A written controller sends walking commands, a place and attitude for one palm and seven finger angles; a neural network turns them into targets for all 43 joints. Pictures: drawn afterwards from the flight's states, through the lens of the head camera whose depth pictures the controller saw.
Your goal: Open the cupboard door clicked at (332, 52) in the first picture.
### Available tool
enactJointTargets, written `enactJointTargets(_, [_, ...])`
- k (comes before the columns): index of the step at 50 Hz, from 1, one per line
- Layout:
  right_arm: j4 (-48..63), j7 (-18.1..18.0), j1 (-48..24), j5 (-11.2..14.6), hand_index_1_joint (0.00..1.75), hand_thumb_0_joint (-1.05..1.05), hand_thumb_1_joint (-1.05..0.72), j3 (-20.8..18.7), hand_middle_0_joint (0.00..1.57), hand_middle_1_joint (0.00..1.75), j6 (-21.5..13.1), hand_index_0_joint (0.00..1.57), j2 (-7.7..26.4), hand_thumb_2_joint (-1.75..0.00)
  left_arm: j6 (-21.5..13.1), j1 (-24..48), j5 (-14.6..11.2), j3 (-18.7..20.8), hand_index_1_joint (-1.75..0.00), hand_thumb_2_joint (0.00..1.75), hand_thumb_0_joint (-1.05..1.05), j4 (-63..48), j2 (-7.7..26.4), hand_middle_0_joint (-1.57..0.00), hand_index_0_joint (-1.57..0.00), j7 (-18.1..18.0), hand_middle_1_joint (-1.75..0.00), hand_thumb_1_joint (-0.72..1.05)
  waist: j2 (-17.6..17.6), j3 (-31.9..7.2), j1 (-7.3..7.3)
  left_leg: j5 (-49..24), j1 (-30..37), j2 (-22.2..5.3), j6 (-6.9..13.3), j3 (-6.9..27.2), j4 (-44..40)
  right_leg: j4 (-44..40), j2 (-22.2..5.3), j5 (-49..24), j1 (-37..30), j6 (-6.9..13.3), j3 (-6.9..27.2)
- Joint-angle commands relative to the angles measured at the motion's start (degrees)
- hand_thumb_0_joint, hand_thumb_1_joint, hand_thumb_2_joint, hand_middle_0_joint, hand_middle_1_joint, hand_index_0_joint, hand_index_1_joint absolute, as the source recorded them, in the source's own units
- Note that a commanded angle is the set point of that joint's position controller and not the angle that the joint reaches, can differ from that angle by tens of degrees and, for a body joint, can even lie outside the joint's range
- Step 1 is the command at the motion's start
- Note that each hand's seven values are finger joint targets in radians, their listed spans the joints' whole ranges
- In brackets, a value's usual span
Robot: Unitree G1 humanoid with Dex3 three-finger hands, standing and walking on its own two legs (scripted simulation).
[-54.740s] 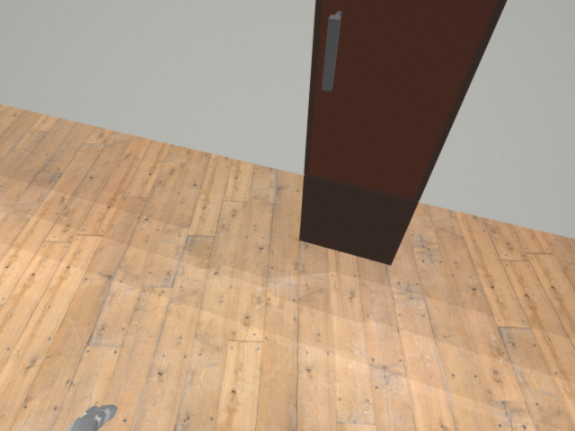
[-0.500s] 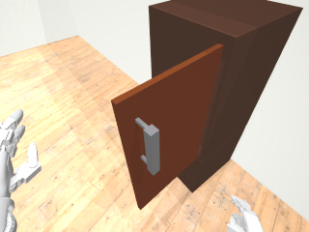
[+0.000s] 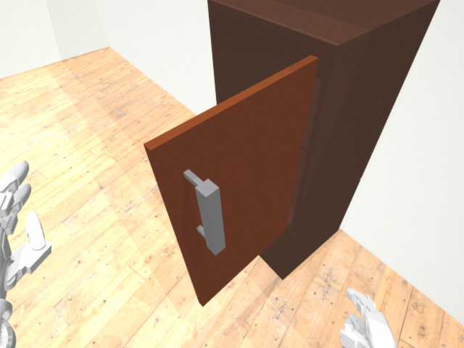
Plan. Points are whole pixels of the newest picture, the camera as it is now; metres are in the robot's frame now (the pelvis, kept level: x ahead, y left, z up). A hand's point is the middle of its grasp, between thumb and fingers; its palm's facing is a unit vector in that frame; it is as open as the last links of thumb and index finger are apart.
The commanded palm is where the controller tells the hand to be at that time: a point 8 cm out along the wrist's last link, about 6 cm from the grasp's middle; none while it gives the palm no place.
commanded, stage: step back with the hand held close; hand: left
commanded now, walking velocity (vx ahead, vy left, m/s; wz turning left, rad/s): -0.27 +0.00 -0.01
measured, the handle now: (204, 213) +0.31 +0.09 +0.09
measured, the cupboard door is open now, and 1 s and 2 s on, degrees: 94 94 94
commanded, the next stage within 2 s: stop stepping back and stand still in 1.10 s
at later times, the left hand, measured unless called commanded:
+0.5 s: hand out of the picture +0.13 +0.29 +0.15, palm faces +0.38 -0.77 -0.51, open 7.4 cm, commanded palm +0.07 +0.34 +0.17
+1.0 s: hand out of the picture +0.05 +0.33 +0.16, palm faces +0.42 -0.79 -0.45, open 7.4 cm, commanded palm -0.02 +0.36 +0.17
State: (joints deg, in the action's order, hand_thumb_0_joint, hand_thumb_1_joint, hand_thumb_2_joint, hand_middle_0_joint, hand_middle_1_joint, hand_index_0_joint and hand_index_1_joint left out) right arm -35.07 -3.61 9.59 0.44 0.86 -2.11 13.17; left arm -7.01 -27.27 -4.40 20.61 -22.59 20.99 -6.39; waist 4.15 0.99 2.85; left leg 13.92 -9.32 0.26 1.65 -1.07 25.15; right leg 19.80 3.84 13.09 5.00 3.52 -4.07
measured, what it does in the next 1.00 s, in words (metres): walks backwards: right foot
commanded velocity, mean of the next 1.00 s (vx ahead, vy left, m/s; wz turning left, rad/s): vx -0.32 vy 0.00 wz -0.01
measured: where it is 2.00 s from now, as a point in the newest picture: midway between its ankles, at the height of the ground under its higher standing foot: outside the picture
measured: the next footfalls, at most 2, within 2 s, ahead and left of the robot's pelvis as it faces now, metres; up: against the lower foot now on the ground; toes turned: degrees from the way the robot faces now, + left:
right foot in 0.54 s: -0.07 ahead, -0.08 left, +0.00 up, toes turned +3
right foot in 1.30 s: -0.38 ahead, -0.05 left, +0.00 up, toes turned -6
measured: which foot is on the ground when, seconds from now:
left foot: down 0.00-1.00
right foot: down 0.00-0.44, up 0.46-0.52, down 0.54-0.90, up 0.92-1.00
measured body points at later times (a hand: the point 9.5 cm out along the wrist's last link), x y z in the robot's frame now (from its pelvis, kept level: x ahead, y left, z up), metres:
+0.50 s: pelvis -0.07 +0.04 -0.01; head -0.05 +0.04 +0.44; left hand +0.10 +0.33 +0.18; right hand +0.10 -0.21 -0.09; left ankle +0.00 +0.10 -0.74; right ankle -0.04 -0.08 -0.74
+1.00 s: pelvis -0.16 +0.06 -0.01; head -0.14 +0.09 +0.44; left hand +0.02 +0.37 +0.19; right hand +0.02 -0.18 -0.07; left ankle -0.06 +0.12 -0.74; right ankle -0.17 -0.09 -0.70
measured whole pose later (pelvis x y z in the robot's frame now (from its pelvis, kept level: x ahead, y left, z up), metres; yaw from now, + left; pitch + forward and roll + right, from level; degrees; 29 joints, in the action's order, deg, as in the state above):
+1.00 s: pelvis -0.16 +0.06 -0.01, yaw +0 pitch +0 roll -4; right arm -34.9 -4.3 8.8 -1.3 -1.2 -4.9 11.2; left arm -13.4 -28.7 -2.9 26.5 -29.9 26.9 -8.4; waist -0.7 2.3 0.2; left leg 6.3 -24.1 0.5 4.9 -0.9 29.8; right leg 49.4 4.9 26.7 22.2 -0.3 3.2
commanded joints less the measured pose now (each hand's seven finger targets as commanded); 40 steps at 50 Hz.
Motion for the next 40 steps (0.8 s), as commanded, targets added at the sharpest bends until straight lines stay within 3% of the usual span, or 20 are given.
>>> enactJointTargets(1, [10.0, -0.34, -4.87, 0.44, 0.3, 0.0, -0.9, -3.06, 0.2, 0.3, -1.29, 0.2, 6.78, -0.9, -3.81, -0.85, 0.56, 6.29, -0.3, 0.9, 0.0, -12.42, 10.51, -0.2, -0.2, -0.77, -0.3, 0.9, -2.98, -7.23, -1.82, -15.65, 2.68, -3.38, 1.16, 3.21, 2.01, -0.94, -11.2, -24.33, 4.2, -3.49, 9.25])
enactJointTargets(3, [10.46, -0.62, -4.94, 0.69, 0.3, 0.0, -0.9, -3.46, 0.2, 0.3, -0.69, 0.2, 6.94, -0.9, -3.76, -2.45, 0.5, 6.95, -0.3, 0.9, 0.0, -13.31, 11.11, -0.2, -0.2, -1.1, -0.3, 0.9, -2.03, -9.16, -1.93, -19.23, 2.29, -4.05, 1.03, 3.47, 2.34, 1.02, -11.28, -26.56, 3.41, -3.55, 8.59])
enactJointTargets(7, [11.91, -1.03, -4.75, 1.11, 0.3, 0.0, -0.9, -3.97, 0.2, 0.3, 0.35, 0.2, 6.34, -0.9, -3.82, -3.95, 0.48, 9.92, -0.3, 0.9, 0.0, -15.85, 13.78, -0.2, -0.2, -1.8, -0.3, 0.9, -6.09, -11.31, -2.09, -20.86, 0.86, -4.83, 0.74, 3.51, 3.5, 3.6, -11.17, -28.2, 3.67, -3.21, 8.87])
enactJointTargets(12, [12.67, -1.44, -4.52, 1.23, 0.3, 0.0, -0.9, -4.16, 0.2, 0.3, 0.69, 0.2, 6.37, -0.9, -4.3, -5.57, 0.38, 11.06, -0.3, 0.9, 0.0, -17.67, 14.59, -0.2, -0.2, -2.57, -0.3, 0.9, -4.64, -10.84, -2.42, -17.8, -2.94, -5.27, 0.65, 4.77, 3.88, 5.02, -11.91, -24.26, 4.94, -2.11, 10.26])
enactJointTargets(13, [12.58, -1.58, -4.83, 1.11, 0.3, 0.0, -0.9, -4.19, 0.2, 0.3, 0.65, 0.2, 6.65, -0.9, -4.29, -5.82, 0.41, 10.94, -0.3, 0.9, 0.0, -17.81, 14.43, -0.2, -0.2, -2.71, -0.3, 0.9, -2.06, -9.95, -2.39, -16.47, -4.3, -5.51, 0.72, 5.47, 3.1, 5.02, -11.93, -21.69, 5.22, -1.92, 9.95])
enactJointTargets(17, [12.92, -1.54, -4.29, 0.9, 0.3, 0.0, -0.9, -3.97, 0.2, 0.3, -0.06, 0.2, 7.26, -0.9, -5.0, -6.34, 0.79, 10.63, -0.3, 0.9, 0.0, -18.79, 13.78, -0.2, -0.2, -3.02, -0.3, 0.9, 0.44, -6.89, -2.25, -7.31, -10.35, -7.48, 1.92, 9.05, -1.64, 5.94, -8.72, -7.07, 6.35, -2.36, 9.35])
enactJointTargets(21, [13.54, -1.6, -3.86, 0.34, 0.3, 0.0, -0.9, -3.83, 0.2, 0.3, -1.57, 0.2, 7.95, -0.9, -6.52, -5.6, 2.02, 11.59, -0.3, 0.9, 0.0, -19.91, 13.51, -0.2, -0.2, -3.21, -0.3, 0.9, 5.56, -5.53, -1.9, 10.46, -23.29, -11.58, 4.11, 13.94, -11.08, 15.01, -4.72, -0.27, -1.47, -3.32, 6.71])
enactJointTargets(23, [13.38, -1.77, -3.81, 0.09, 0.3, 0.0, -0.9, -3.96, 0.2, 0.3, -2.24, 0.2, 7.97, -0.9, -6.87, -4.33, 2.6, 11.94, -0.3, 0.9, 0.0, -19.14, 13.35, -0.2, -0.2, -3.16, -0.3, 0.9, 6.08, -4.32, -1.63, 18.62, -29.09, -13.15, 5.21, 15.65, -14.24, 19.08, -3.57, 1.59, -4.23, -3.71, 6.05])
enactJointTargets(25, [13.28, -1.58, -2.88, -0.21, 0.3, 0.0, -0.9, -4.1, 0.2, 0.3, -2.98, 0.2, 7.82, -0.9, -7.15, -2.91, 3.15, 11.89, -0.3, 0.9, 0.0, -18.88, 12.75, -0.2, -0.2, -3.04, -0.3, 0.9, 4.61, -3.8, -1.89, 22.29, -31.44, -14.29, 5.81, 16.4, -15.66, 21.85, -2.91, 3.34, -5.33, -3.77, 5.75])
enactJointTargets(28, [12.8, -1.31, -2.56, -0.25, 0.3, 0.0, -0.9, -4.4, 0.2, 0.3, -3.98, 0.2, 7.75, -0.9, -7.75, -2.38, 3.04, 11.85, -0.3, 0.9, 0.0, -17.56, 12.63, -0.2, -0.2, -2.75, -0.3, 0.9, 1.73, -2.55, -2.26, 19.81, -27.57, -12.88, 5.09, 15.69, -13.7, 17.23, -2.61, 4.39, -1.7, -3.08, 6.21])
enactJointTargets(29, [12.27, -1.12, -2.56, -0.32, 0.3, 0.0, -0.9, -4.15, 0.2, 0.3, -4.29, 0.2, 7.34, -0.9, -7.97, -2.08, 2.67, 10.72, -0.3, 0.9, 0.0, -17.66, 11.76, -0.2, -0.2, -2.57, -0.3, 0.9, 0.48, -2.7, -2.58, 17.73, -24.59, -11.81, 4.12, 15.29, -12.95, 14.13, -2.89, 4.73, 0.13, -2.65, 6.45])
enactJointTargets(31, [11.4, -0.72, -2.49, 0.04, 0.3, 0.0, -0.9, -4.05, 0.2, 0.3, -4.73, 0.2, 6.75, -0.9, -8.14, -2.44, 1.6, 9.71, -0.3, 0.9, 0.0, -18.31, 11.65, -0.2, -0.2, -2.58, -0.3, 0.9, -2.69, -6.6, -2.84, 5.35, -12.0, -7.9, 1.28, 10.96, -7.01, 6.96, -5.19, 0.11, 6.6, -1.27, 8.83])
enactJointTargets(33, [10.66, -0.6, -2.82, 0.37, 0.3, 0.0, -0.9, -4.52, 0.2, 0.3, -5.06, 0.2, 6.74, -0.9, -8.21, -1.73, 1.44, 9.55, -0.3, 0.9, 0.0, -20.78, 12.14, -0.2, -0.2, -2.6, -0.3, 0.9, -4.7, -10.99, -2.78, 3.4, -5.06, -5.99, 0.23, 7.57, -2.0, 4.81, -7.2, 0.13, 10.21, -0.7, 11.11])
enactJointTargets(35, [10.5, -0.45, -2.91, 0.34, 0.3, 0.0, -0.9, -4.38, 0.2, 0.3, -4.88, 0.2, 6.41, -0.9, -8.16, -2.88, 1.15, 9.33, -0.3, 0.9, 0.0, -21.03, 12.4, -0.2, -0.2, -2.79, -0.3, 0.9, -5.13, -10.25, -3.04, 5.55, -3.14, -4.28, -0.21, 6.14, 3.79, 1.29, -10.16, 4.72, 15.73, 0.8, 14.18])
enactJointTargets(37, [9.29, -0.43, -2.72, 0.29, 0.3, 0.0, -0.9, -4.4, 0.2, 0.3, -4.68, 0.2, 5.92, -0.9, -8.54, -1.9, 1.23, 9.76, -0.3, 0.9, 0.0, -21.97, 13.52, -0.2, -0.2, -3.25, -0.3, 0.9, -7.61, -8.16, -3.44, 4.4, -0.09, -1.52, -1.36, 3.65, 14.8, -3.65, -15.76, 6.19, 23.51, 3.24, 18.41])
enactJointTargets(38, [8.51, -0.46, -2.44, 0.04, 0.3, 0.0, -0.9, -4.42, 0.2, 0.3, -4.57, 0.2, 5.82, -0.9, -8.81, -1.35, 1.34, 10.85, -0.3, 0.9, 0.0, -22.63, 14.93, -0.2, -0.2, -3.7, -0.3, 0.9, -7.2, -7.82, -3.6, 4.02, 0.62, -0.9, -1.71, 3.55, 19.16, -4.1, -18.18, 2.43, 25.68, 4.43, 20.02])
enactJointTargets(40, [8.81, -0.6, -3.35, -0.18, 0.3, 0.0, -0.9, -3.81, 0.2, 0.3, -3.97, 0.2, 4.68, -0.9, -8.56, -1.84, 1.68, 11.46, -0.3, 0.9, 0.0, -20.8, 15.01, -0.2, -0.2, -3.81, -0.3, 0.9, -9.11, -5.98, -3.43, 3.94, -4.78, -1.12, -1.78, 4.37, 19.86, -1.19, -18.88, -10.5, 21.62, 4.4, 18.09])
